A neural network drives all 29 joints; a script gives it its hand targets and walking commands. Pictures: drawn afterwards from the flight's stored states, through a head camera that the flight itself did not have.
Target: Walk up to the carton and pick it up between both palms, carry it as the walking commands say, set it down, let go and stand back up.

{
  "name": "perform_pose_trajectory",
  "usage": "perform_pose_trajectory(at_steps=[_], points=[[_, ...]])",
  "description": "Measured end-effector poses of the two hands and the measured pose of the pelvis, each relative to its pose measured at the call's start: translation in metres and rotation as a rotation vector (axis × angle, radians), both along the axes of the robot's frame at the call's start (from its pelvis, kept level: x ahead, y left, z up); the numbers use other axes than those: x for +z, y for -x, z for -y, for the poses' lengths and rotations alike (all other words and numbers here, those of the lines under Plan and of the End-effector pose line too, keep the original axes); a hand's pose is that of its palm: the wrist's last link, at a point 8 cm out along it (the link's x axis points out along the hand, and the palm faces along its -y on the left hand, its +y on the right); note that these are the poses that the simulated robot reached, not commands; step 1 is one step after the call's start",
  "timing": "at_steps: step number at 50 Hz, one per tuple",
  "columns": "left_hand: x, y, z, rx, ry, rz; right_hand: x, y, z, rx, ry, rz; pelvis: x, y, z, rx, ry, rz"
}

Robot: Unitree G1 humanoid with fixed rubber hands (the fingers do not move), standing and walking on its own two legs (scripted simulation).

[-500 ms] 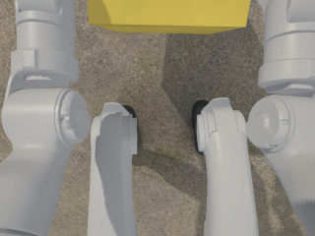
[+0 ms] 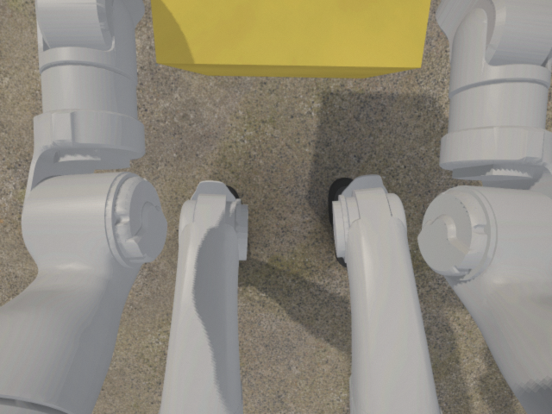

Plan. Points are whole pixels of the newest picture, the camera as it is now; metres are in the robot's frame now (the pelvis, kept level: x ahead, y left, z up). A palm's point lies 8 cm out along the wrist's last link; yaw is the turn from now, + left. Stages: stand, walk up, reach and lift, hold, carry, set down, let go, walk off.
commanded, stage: reach and lift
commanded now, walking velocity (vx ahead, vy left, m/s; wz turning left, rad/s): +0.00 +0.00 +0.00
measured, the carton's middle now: out of the picture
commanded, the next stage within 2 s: none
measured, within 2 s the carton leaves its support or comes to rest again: neither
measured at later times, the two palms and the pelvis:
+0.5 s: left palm out of the picture +0.55 +0.16 -0.04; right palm out of the picture +0.53 -0.16 -0.04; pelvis -0.01 +0.01 +0.05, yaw -1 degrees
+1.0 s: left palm out of the picture +0.52 +0.15 +0.03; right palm out of the picture +0.51 -0.17 +0.03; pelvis +0.00 +0.00 +0.10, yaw -1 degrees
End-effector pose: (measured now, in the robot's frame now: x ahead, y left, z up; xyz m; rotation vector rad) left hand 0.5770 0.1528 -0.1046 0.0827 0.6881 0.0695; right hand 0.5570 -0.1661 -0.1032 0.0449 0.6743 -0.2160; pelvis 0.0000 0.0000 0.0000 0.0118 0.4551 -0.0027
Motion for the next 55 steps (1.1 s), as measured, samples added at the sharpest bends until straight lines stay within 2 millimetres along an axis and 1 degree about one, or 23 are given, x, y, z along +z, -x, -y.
perform_pose_trajectory(at_steps=[4,7,18,20,22,27,31,39,43,50,55], points=[[0.000,0.015,-0.001,-0.005,-0.010,-0.024,0.003,0.012,-0.001,-0.007,-0.013,-0.021,0.008,0.000,-0.002,-0.001,0.007,0.012],[0.005,0.022,-0.003,-0.004,-0.014,-0.033,0.008,0.017,-0.003,-0.009,-0.024,-0.030,0.013,0.001,-0.003,-0.002,0.009,0.024],[0.054,0.018,-0.003,-0.018,-0.014,0.006,0.054,0.020,-0.003,-0.009,-0.002,0.011,0.030,0.008,-0.007,-0.005,0.018,0.078],[0.059,0.019,-0.003,-0.016,-0.011,0.006,0.061,0.020,-0.003,-0.009,0.001,0.010,0.035,0.008,-0.008,-0.003,0.017,0.081],[0.061,0.021,-0.003,-0.009,-0.007,-0.005,0.063,0.021,-0.003,-0.006,0.005,-0.001,0.040,0.007,-0.009,-0.001,0.017,0.082],[0.072,0.028,-0.002,-0.011,-0.008,-0.010,0.072,0.030,-0.002,-0.021,-0.017,-0.003,0.054,0.004,-0.012,0.005,0.027,0.091],[0.083,0.032,0.001,-0.014,-0.006,0.000,0.086,0.033,0.001,-0.023,-0.012,0.008,0.063,0.003,-0.012,0.008,0.028,0.107],[0.106,0.040,0.008,-0.009,-0.015,0.000,0.106,0.040,0.008,-0.020,-0.019,0.010,0.078,0.003,-0.007,-0.001,0.010,0.139],[0.114,0.045,0.008,0.003,-0.001,-0.005,0.116,0.044,0.008,-0.017,-0.013,0.006,0.086,0.004,-0.003,-0.011,-0.002,0.152],[0.135,0.052,0.005,0.013,0.001,-0.002,0.135,0.050,0.005,-0.014,-0.021,0.012,0.100,0.004,0.001,-0.012,-0.005,0.180],[0.149,0.059,0.004,0.007,0.012,0.006,0.155,0.057,0.004,-0.016,-0.003,0.020,0.111,0.004,0.001,-0.012,-0.005,0.204]])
